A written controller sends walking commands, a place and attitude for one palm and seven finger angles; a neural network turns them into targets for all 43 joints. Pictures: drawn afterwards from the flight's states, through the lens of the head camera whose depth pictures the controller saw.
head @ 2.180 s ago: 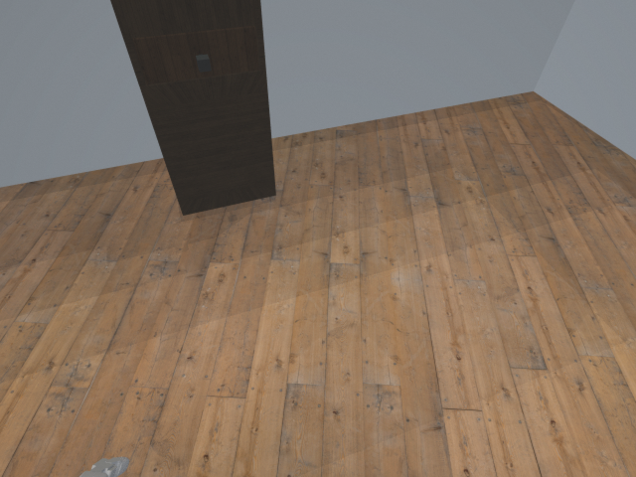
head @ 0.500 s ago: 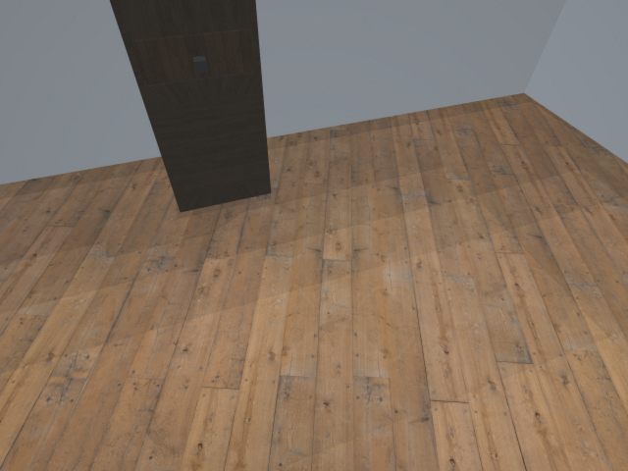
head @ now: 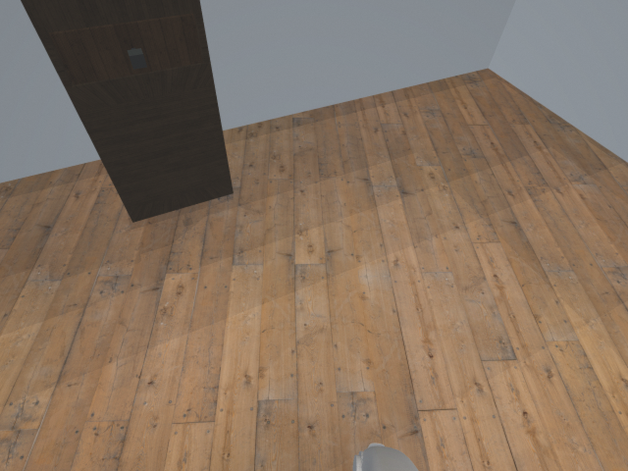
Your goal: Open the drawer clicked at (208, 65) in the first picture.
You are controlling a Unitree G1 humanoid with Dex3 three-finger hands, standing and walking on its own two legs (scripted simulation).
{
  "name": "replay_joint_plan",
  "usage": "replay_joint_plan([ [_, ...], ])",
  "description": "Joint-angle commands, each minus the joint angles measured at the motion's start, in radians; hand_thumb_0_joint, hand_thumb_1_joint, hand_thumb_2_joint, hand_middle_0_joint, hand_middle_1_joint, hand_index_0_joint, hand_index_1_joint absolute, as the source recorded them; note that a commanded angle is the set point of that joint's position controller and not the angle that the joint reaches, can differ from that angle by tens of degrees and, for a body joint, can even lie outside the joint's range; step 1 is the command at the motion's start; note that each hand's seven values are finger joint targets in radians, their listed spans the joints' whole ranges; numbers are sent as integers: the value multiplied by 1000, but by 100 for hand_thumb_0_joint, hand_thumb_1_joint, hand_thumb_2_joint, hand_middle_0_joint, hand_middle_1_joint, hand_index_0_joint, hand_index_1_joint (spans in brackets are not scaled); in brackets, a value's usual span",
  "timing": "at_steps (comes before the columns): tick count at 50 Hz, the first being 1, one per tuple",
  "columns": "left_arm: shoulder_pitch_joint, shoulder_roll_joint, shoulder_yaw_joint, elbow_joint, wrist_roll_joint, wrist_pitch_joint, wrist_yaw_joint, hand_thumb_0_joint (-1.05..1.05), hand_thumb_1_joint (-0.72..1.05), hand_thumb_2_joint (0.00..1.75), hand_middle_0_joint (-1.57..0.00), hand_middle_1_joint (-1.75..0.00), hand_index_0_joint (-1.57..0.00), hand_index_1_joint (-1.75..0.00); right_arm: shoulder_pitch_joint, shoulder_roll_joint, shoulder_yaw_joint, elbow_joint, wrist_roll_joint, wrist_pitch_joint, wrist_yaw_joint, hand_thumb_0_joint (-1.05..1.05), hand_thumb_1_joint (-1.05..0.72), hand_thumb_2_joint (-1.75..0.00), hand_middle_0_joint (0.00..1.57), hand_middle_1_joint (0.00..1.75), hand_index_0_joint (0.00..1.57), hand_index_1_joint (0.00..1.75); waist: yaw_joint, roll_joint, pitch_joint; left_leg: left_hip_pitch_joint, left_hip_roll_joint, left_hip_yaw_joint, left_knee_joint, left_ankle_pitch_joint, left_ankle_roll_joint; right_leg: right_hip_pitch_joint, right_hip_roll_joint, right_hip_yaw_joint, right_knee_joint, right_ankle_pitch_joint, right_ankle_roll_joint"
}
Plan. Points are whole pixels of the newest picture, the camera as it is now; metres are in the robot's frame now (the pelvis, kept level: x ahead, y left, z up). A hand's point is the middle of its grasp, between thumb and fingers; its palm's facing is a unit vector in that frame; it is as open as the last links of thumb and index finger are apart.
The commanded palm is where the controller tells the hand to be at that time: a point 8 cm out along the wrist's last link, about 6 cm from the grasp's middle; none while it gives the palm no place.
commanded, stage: walk to a spot facing it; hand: left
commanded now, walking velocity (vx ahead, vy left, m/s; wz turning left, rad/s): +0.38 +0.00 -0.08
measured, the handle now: (136, 55) +1.18 +0.53 -0.08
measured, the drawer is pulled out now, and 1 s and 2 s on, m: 0.00 0.00 0.00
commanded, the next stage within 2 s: turn to face it in 0.94 s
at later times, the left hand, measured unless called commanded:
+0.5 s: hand (219, 434) +0.20 +0.14 -0.17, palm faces +0.11 -0.98 -0.17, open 7.3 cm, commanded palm none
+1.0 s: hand (215, 276) +0.48 +0.19 -0.16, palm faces +0.05 -0.99 -0.16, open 7.4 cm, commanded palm none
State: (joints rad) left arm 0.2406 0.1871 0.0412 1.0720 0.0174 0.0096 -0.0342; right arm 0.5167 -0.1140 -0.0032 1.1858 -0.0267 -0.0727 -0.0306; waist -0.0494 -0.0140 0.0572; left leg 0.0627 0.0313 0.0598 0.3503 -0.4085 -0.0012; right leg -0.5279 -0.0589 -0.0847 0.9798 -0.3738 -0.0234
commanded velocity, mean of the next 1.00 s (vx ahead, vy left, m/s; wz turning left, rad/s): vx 0.35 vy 0.00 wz -0.08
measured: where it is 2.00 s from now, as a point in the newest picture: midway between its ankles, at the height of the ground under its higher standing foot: (314, 341)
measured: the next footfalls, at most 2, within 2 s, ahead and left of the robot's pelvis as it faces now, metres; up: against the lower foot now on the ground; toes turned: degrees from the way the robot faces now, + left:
right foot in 0.12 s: +0.22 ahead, -0.13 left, +0.00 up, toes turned -8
left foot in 0.62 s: +0.39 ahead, +0.11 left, +0.00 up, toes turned +14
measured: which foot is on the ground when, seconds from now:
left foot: down 0.00-0.14, up 0.16-0.60, down 0.62-1.00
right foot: up 0.00-0.10, down 0.12-0.62, up 0.64-1.00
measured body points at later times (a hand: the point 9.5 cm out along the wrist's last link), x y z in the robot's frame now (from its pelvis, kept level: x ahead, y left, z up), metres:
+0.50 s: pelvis +0.22 -0.04 +0.00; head +0.21 -0.02 +0.45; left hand +0.20 +0.20 -0.16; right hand +0.30 -0.26 -0.13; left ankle +0.31 +0.10 -0.69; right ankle +0.18 -0.13 -0.73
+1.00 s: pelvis +0.43 +0.01 +0.01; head +0.44 +0.02 +0.46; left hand +0.48 +0.25 -0.15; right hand +0.38 -0.21 -0.14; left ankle +0.35 +0.10 -0.73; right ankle +0.54 -0.14 -0.68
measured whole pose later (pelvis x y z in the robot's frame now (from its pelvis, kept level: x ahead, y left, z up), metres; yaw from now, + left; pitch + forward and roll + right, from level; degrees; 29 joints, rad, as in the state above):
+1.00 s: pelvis +0.43 +0.01 +0.01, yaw -1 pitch -1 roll +1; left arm 0.22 0.18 0.08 1.04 0.03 0.01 -0.02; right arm 0.39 -0.13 -0.04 1.13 -0.02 -0.07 -0.02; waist 0.00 -0.03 0.04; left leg 0.01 0.03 0.25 0.31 -0.30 0.02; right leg -0.59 -0.13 -0.07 0.87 -0.14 0.02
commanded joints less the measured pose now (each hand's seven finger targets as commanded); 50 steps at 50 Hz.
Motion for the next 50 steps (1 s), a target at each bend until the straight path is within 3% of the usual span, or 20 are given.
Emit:
replay_joint_plan([
  [1, -149, 11, 0, -134, -5, -39, -6, 0, 90, 90, -20, -30, -20, -30, 25, -182, -33, -15, 3, -21, -14, 0, -90, -90, 20, 30, 20, 30, 31, 167, 110, -123, 198, -54, -142, 665, 135, 73, 26, -84, -250, 119, -10],
  [3, -37, 31, 11, -102, -2, -42, 2, 0, 90, 90, -20, -30, -20, -30, 5, -209, -43, -12, 12, -19, -15, 0, -90, -90, 20, 30, 20, 30, 89, 150, 39, -120, 211, -15, -6, 885, 126, 234, 55, -86, -297, 171, -39],
  [5, 207, 96, 36, -27, 10, -57, 15, 0, 90, 90, -20, -30, -20, -30, -11, -209, -50, -16, 17, -18, -7, 0, -90, -90, 20, 30, 20, 30, 196, 64, -97, -208, 157, 25, 311, 820, 70, 557, 62, -59, -409, 252, -58],
  [6, 331, 187, 59, 2, 18, -71, 31, 0, 90, 90, -20, -30, -20, -30, 19, -162, -45, -28, 26, -16, 9, 0, -90, -90, 20, 30, 20, 30, 239, -107, -213, -404, 88, 51, 600, 472, 42, 772, -138, 159, -464, 175, -114],
  [7, 356, 271, 78, 9, 9, -70, 42, 0, 90, 90, -20, -30, -20, -30, 74, -96, -39, -52, 30, -14, 8, 0, -90, -90, 20, 30, 20, 30, 192, -282, -307, -575, -22, 11, 940, -121, 20, 821, -406, 616, -611, 103, -209],
  [8, 286, 264, 77, -7, -10, -63, 43, 0, 90, 90, -20, -30, -20, -30, -15, -107, -43, -73, 30, -3, 10, 0, -90, -90, 20, 30, 20, 30, 190, -162, -197, -620, 25, -74, 1052, -121, 47, 676, -411, 661, -734, -90, -227],
  [9, 177, 229, 63, -28, -8, -63, 42, 0, 90, 90, -20, -30, -20, -30, -59, -92, -49, -74, 27, 0, 19, 0, -90, -90, 20, 30, 20, 30, 145, -130, -76, -644, 70, -66, 1076, -22, 52, 514, -378, 588, -781, -228, -198],
  [11, 42, 139, 36, -57, -2, -70, 48, 0, 90, 90, -20, -30, -20, -30, -90, -70, -50, -81, 10, 17, 22, 0, -90, -90, 20, 30, 20, 30, 70, -6, 48, -601, 127, -82, 1010, 67, 43, 242, -330, 404, -790, -155, -153],
  [14, 32, 83, 15, -51, 5, -82, 49, 0, 90, 90, -20, -30, -20, -30, -23, -37, -47, -65, -2, 54, 27, 0, -90, -90, 20, 30, 20, 30, 6, -35, 38, -545, 126, -49, 899, 138, 15, 143, -239, 180, -809, 7, -105],
  [17, 45, 70, 20, -44, 8, -91, 51, 0, 90, 90, -20, -30, -20, -30, -67, -43, -55, -105, -3, 63, 37, 0, -90, -90, 20, 30, 20, 30, -6, -84, 37, -571, 141, -26, 772, 199, -9, 149, -216, 103, -837, 50, -113],
  [26, 191, 116, 20, 2, 13, -95, 51, 0, 90, 90, -20, -30, -20, -30, -372, -73, -54, -232, 5, 31, 68, 0, -90, -90, 20, 30, 20, 30, 80, -42, 74, -574, 103, 53, 343, 189, 9, 398, -251, 79, -770, 238, -126],
  [28, 188, 126, 24, 3, 11, -92, 50, 0, 90, 90, -20, -30, -20, -30, -333, -92, -57, -222, 2, 23, 64, 0, -90, -90, 20, 30, 20, 30, 51, -27, 51, -459, 70, 89, 267, 167, 24, 405, -240, 46, -682, 343, -113],
  [29, 177, 128, 26, 5, 7, -90, 50, 0, 90, 90, -20, -30, -20, -30, -243, -110, -63, -192, -2, 16, 58, 0, -90, -90, 20, 30, 20, 30, 7, 5, 0, -305, 39, 109, 202, 191, 32, 374, -200, -5, -552, 428, -91],
  [30, 178, 106, 23, -2, 2, -90, 47, 0, 90, 90, -20, -30, -20, -30, -92, -169, -78, -151, -8, 8, 48, 0, -90, -90, 20, 30, 20, 30, -53, 109, -93, -68, 78, 34, 141, 203, 63, 279, -137, -69, -313, 445, -51],
  [31, 209, 42, 12, -24, -9, -89, 37, 0, 90, 90, -20, -30, -20, -30, 41, -299, -110, -121, -17, 1, 38, 0, -90, -90, 20, 30, 20, 30, -81, 385, -196, 142, 331, -347, 38, 194, 155, 30, 6, -139, 32, 80, 11],
  [32, 142, 60, 10, -65, -3, -92, 37, 0, 90, 90, -20, -30, -20, -30, 83, -318, -108, -107, -2, 12, 26, 0, -90, -90, 20, 30, 20, 30, -90, 351, -187, 170, 443, -510, -73, 251, 219, -115, 42, -29, 234, -201, 12],
  [36, 78, 36, 24, -28, 9, -68, 22, 0, 90, 90, -20, -30, -20, -30, -152, -161, -65, -146, 5, -9, 12, 0, -90, -90, 20, 30, 20, 30, 17, 29, -7, -155, 340, -214, -126, 313, 145, -98, -92, 72, 287, 48, 19],
  [38, 137, -9, 25, -11, 17, -40, 22, 0, 90, 90, -20, -30, -20, -30, -171, -131, -62, -145, 4, -18, 8, 0, -90, -90, 20, 30, 20, 30, 54, 76, 1, -227, 286, -94, -156, 281, 125, -54, -87, 65, 248, 114, 34],
  [42, 113, -10, 31, -31, 16, -15, 16, 0, 90, 90, -20, -30, -20, -30, -156, -128, -57, -131, 12, -26, 5, 0, -90, -90, 20, 30, 20, 30, 73, 114, 37, -216, 264, 0, -206, 307, 133, -122, -95, 65, 160, 221, 51],
  [50, -112, -5, 26, -112, 8, -15, 9, 0, 90, 90, -20, -30, -20, -30, -53, -152, -65, -80, 0, -10, 3, 0, -90, -90, 20, 30, 20, 30, 12, 141, 106, -78, 285, 118, -136, 535, 128, -91, -54, -27, -247, 221, 26],
])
